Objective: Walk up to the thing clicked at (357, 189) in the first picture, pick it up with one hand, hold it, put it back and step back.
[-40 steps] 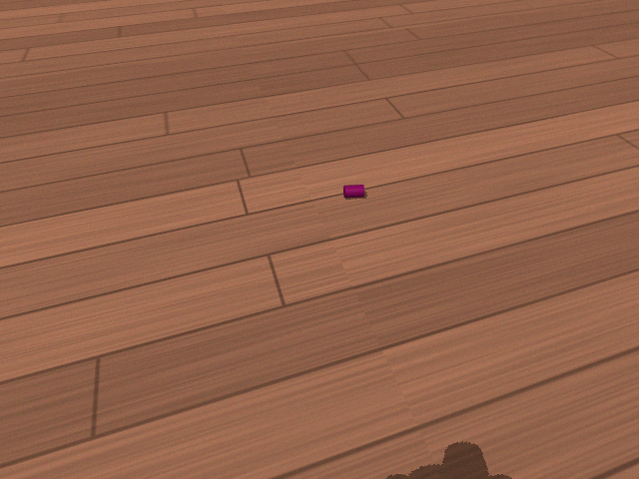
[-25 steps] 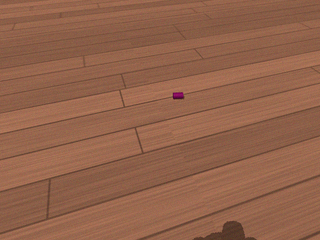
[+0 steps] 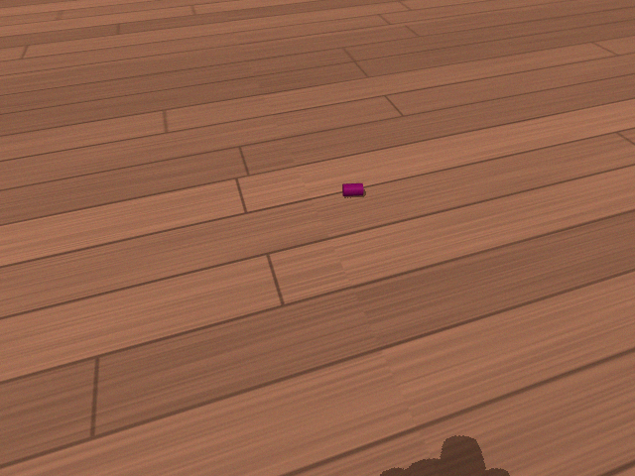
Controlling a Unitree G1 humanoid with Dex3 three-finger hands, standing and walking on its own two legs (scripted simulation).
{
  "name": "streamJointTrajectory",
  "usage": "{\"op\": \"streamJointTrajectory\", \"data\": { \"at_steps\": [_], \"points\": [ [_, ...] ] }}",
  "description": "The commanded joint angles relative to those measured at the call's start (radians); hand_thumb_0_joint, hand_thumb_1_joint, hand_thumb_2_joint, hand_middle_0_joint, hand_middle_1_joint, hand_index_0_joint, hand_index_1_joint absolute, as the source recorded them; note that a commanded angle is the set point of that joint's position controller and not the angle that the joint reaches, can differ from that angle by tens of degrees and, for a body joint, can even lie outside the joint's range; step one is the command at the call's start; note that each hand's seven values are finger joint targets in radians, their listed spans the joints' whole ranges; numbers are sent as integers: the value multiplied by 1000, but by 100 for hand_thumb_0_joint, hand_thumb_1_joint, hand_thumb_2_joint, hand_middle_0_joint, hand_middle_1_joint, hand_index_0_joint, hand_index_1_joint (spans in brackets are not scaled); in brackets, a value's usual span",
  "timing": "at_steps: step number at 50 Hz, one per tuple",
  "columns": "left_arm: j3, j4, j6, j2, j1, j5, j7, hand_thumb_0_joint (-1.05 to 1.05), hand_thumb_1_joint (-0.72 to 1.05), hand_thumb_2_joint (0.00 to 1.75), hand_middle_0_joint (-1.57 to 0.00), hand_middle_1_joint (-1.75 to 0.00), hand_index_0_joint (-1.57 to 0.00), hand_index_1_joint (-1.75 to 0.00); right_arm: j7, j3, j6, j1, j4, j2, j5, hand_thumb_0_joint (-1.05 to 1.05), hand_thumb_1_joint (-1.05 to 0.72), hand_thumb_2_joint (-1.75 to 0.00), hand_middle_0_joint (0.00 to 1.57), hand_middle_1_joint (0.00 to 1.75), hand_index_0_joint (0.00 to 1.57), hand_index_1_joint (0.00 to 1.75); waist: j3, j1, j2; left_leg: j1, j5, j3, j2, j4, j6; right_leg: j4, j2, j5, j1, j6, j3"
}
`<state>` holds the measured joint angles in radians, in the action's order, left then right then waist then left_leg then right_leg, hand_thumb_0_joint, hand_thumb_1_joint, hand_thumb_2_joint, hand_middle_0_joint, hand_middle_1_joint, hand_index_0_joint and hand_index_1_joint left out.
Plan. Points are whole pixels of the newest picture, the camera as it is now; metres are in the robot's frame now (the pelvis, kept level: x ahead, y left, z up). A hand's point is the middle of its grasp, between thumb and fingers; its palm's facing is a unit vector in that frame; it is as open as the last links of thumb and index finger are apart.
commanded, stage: stand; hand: left
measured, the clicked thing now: (352, 189) +1.49 -0.14 -0.75
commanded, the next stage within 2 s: walk up in 0.32 s
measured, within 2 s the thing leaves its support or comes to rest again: neither
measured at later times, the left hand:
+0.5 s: hand out of the picture +0.11 +0.26 -0.15, palm faces -0.02 -0.94 -0.35, open 7.4 cm
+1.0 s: hand (238, 452) +0.21 +0.14 -0.16, palm faces +0.08 -0.95 -0.31, open 7.4 cm
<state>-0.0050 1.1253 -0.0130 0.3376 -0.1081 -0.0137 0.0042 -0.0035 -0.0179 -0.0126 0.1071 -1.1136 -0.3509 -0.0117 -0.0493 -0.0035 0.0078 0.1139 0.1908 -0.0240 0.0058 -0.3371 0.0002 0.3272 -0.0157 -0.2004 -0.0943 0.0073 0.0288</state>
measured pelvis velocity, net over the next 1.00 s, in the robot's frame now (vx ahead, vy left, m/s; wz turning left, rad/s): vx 0.20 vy -0.14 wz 0.06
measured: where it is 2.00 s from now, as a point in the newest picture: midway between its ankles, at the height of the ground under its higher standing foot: (403, 351)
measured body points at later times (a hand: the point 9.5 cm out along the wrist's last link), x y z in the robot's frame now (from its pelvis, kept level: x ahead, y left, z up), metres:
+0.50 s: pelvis +0.02 -0.02 -0.01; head +0.02 -0.02 +0.44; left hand +0.11 +0.31 -0.12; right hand +0.05 -0.35 -0.12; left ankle +0.00 +0.12 -0.75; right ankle +0.03 -0.16 -0.71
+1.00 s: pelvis +0.20 -0.14 -0.01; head +0.20 -0.12 +0.44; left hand +0.21 +0.18 -0.14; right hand +0.31 -0.46 -0.11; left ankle +0.30 -0.01 -0.72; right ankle +0.16 -0.23 -0.75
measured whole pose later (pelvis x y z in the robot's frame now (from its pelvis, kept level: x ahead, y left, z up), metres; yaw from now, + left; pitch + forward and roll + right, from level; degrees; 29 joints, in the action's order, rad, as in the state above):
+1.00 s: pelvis +0.20 -0.14 -0.01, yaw +3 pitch -2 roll -1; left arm 0.08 0.91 -0.03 0.41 -0.31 -0.04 0.10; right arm -0.08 0.07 -0.06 0.26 -0.92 -0.42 -0.02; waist -0.04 -0.06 -0.01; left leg 0.47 0.26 0.05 -0.07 -0.71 -0.02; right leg 0.45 0.02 -0.33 -0.09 -0.05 0.14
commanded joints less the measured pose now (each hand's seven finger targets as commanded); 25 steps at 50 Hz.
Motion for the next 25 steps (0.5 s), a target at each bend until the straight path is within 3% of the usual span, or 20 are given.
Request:
{"op": "streamJointTrajectory", "data": {
  "at_steps": [1,15,16,17,18,19,20,21,23,25],
  "points": [
    [43,-56,-19,220,23,3,-16,0,90,90,-20,-30,-20,-30,18,45,-19,-35,54,-207,6,0,-90,-90,20,30,20,30,87,-1,-16,-24,-219,-85,-131,39,-28,-46,-122,201,22,-29,-94],
    [41,-58,-18,214,23,1,-15,0,90,90,-20,-30,-20,-30,17,48,-21,-42,52,-210,6,0,-90,-90,20,30,20,30,71,-5,-16,-12,-182,-89,-130,58,-26,-59,-119,153,13,-28,-92],
    [140,-136,-20,336,14,-32,30,0,90,90,-20,-30,-20,-30,3,124,-45,96,90,-325,-8,0,-90,-90,20,30,20,30,154,14,-87,-29,355,-145,-124,-11,-115,73,-58,-351,-25,-60,-61],
    [141,-152,-12,321,69,-42,47,0,90,90,-20,-30,-20,-30,-3,142,-52,142,73,-353,-18,0,-90,-90,20,30,20,30,62,44,-28,-34,540,-236,-177,39,-141,182,-48,-466,-232,-64,-53],
    [138,-197,-7,274,140,-49,60,0,90,90,-20,-30,-20,-30,-4,166,-60,186,73,-387,-21,0,-90,-90,20,30,20,30,-15,84,93,-109,646,-403,-282,130,-197,368,-18,-368,-467,-44,-6],
    [139,-234,-1,255,192,-55,68,0,90,90,-20,-30,-20,-30,-3,179,-69,212,92,-400,-22,0,-90,-90,20,30,20,30,-88,102,117,-127,627,-541,-386,187,-255,535,-48,-300,-643,-34,-84],
    [141,-252,-7,261,197,-50,75,0,90,90,-20,-30,-20,-30,3,181,-80,209,111,-390,-19,0,-90,-90,20,30,20,30,-79,86,66,-125,579,-562,-406,192,-261,595,-84,-258,-677,-42,-151],
    [144,-245,-11,272,142,-42,81,0,90,90,-20,-30,-20,-30,7,175,-91,194,129,-373,-12,0,-90,-90,20,30,20,30,-14,53,41,-174,548,-514,-378,186,-246,619,-104,-229,-663,-44,-174],
    [150,-245,-10,278,77,-35,100,0,90,90,-20,-30,-20,-30,4,174,-90,136,172,-355,-21,0,-90,-90,20,30,20,30,21,18,101,-148,495,-385,-321,182,-221,561,-116,-218,-600,-24,-142],
    [153,-257,-7,276,91,-36,116,0,90,90,-20,-30,-20,-30,-4,174,-92,111,200,-357,-27,0,-90,-90,20,30,20,30,-34,19,154,2,443,-282,-274,197,-207,476,-105,-189,-489,-4,-93]
  ]
}}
